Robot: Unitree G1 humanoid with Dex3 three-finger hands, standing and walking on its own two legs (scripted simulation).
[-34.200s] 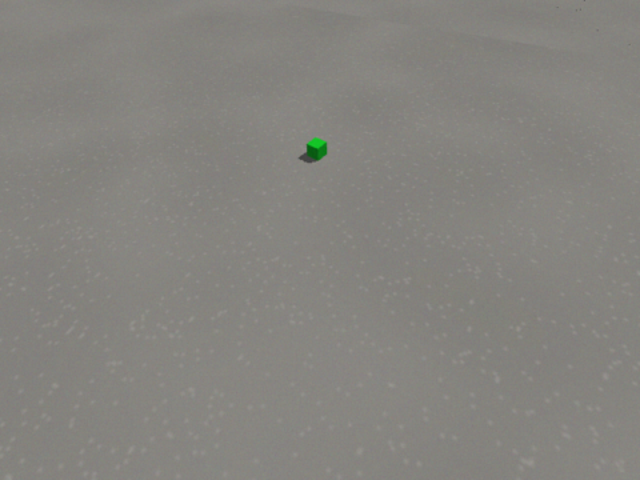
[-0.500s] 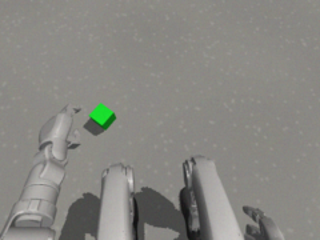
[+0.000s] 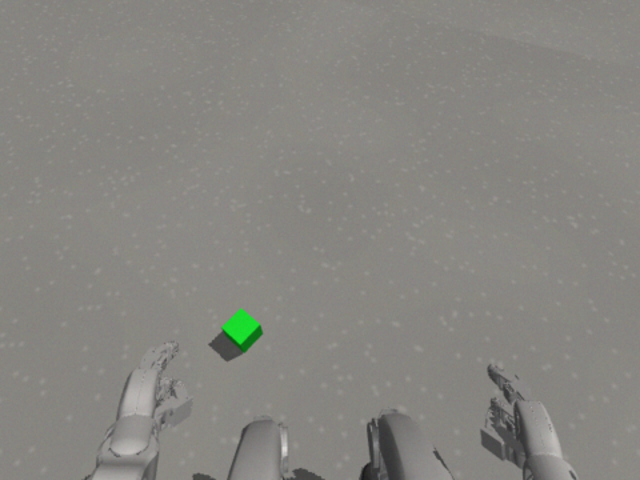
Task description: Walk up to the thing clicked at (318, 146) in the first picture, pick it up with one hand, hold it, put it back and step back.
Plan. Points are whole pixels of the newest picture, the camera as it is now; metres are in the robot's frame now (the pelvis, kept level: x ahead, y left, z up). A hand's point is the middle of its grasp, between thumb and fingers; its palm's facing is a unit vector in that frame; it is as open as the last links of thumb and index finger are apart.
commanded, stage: home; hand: left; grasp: from above
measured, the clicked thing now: (242, 330) +0.52 +0.20 -0.60
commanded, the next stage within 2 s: none
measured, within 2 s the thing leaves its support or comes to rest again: neither
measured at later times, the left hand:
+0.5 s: hand (139, 440) +0.19 +0.19 +0.03, palm faces +0.10 -0.97 -0.20, open 7.4 cm
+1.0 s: hand (145, 440) +0.19 +0.19 +0.03, palm faces +0.08 -0.98 -0.20, open 7.4 cm
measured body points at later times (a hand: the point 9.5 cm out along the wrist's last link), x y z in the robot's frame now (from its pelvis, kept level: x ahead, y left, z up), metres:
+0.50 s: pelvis +0.04 +0.01 +0.08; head +0.05 +0.01 +0.53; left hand +0.18 +0.25 +0.05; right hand +0.20 -0.23 +0.02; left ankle +0.04 +0.12 -0.60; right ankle +0.04 -0.13 -0.60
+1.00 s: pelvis +0.03 +0.01 +0.08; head +0.05 +0.01 +0.53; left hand +0.18 +0.24 +0.05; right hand +0.19 -0.23 +0.01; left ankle +0.04 +0.12 -0.60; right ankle +0.04 -0.13 -0.60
